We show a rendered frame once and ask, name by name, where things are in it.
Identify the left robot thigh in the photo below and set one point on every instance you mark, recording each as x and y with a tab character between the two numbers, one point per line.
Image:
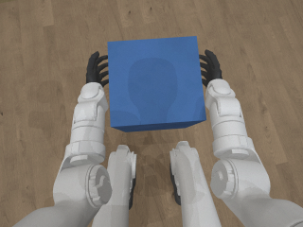
121	169

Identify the robot left upper arm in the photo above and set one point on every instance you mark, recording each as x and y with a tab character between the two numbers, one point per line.
78	194

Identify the right robot forearm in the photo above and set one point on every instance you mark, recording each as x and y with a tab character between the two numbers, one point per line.
227	123

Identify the right robot hand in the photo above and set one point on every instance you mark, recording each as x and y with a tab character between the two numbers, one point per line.
213	70

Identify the left robot forearm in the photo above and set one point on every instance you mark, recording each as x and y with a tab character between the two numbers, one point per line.
88	127

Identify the carton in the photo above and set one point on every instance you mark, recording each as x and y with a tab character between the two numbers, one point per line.
155	84

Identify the left robot foot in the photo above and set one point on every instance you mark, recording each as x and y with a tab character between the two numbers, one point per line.
132	193

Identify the robot right upper arm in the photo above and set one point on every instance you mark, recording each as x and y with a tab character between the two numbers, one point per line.
244	186

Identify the left robot hand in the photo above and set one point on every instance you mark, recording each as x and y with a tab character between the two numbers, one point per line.
93	69

